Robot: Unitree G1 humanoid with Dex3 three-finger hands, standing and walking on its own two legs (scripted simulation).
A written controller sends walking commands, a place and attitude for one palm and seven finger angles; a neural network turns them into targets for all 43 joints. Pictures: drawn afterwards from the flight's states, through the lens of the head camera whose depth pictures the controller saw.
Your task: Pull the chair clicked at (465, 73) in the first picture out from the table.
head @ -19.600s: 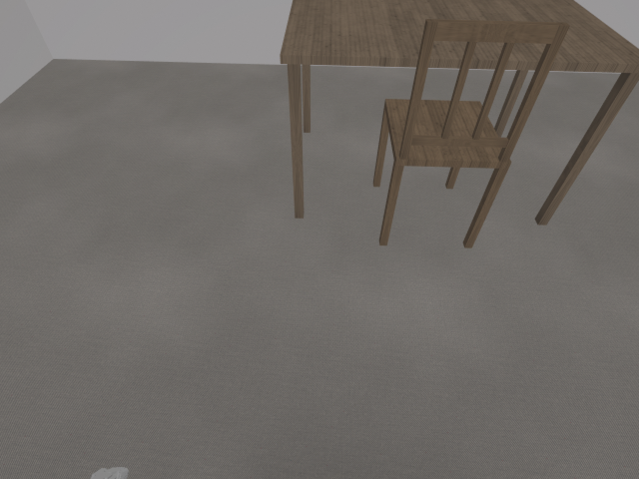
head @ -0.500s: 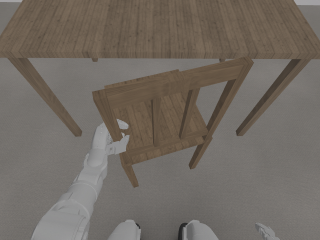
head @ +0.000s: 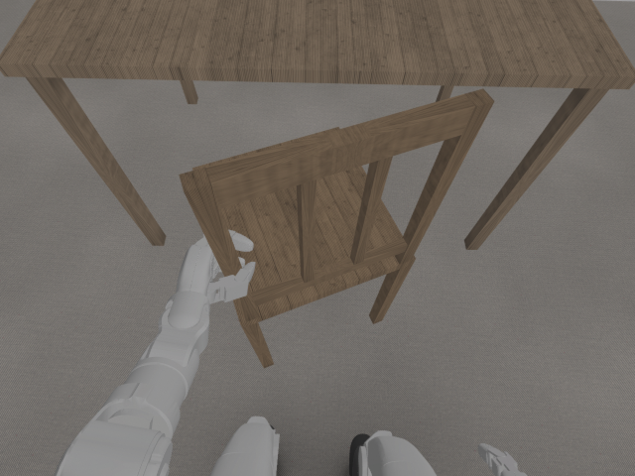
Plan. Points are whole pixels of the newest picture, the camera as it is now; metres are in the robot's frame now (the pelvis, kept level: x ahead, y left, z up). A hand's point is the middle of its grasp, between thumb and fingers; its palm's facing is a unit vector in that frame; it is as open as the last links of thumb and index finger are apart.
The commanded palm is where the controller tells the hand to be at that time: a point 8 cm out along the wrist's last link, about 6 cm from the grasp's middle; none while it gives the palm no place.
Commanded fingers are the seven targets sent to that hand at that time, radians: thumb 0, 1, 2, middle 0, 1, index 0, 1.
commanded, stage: step backward, pulling the chair out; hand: left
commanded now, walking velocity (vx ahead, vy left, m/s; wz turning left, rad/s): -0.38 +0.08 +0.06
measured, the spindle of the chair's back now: (306, 237) +0.44 +0.03 -0.06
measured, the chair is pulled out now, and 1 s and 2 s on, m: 0.20 0.38 0.56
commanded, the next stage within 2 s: stop walking, hand still on the chair in 1.24 s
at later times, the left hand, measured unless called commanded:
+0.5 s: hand (230, 334) +0.28 +0.13 -0.06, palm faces +0.02 -0.98 -0.18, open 5.8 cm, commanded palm +0.27 +0.18 -0.05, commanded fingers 0.00 0.90 0.90 -0.50 -1.45 -0.50 -1.45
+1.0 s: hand (210, 424) +0.17 +0.14 -0.06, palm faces +0.04 -0.98 -0.19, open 5.8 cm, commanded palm +0.16 +0.19 -0.05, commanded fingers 0.00 0.90 0.90 -0.50 -1.45 -0.50 -1.45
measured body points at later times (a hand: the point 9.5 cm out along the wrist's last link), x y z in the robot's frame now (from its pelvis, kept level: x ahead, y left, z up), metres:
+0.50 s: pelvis -0.08 -0.01 +0.01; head +0.02 -0.01 +0.44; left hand +0.28 +0.18 -0.04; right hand +0.02 -0.25 -0.13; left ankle -0.04 +0.15 -0.71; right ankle -0.02 -0.13 -0.72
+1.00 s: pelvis -0.20 +0.00 +0.01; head -0.10 +0.00 +0.45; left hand +0.17 +0.19 -0.04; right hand -0.11 -0.25 -0.13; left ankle -0.17 +0.15 -0.70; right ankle -0.13 -0.13 -0.72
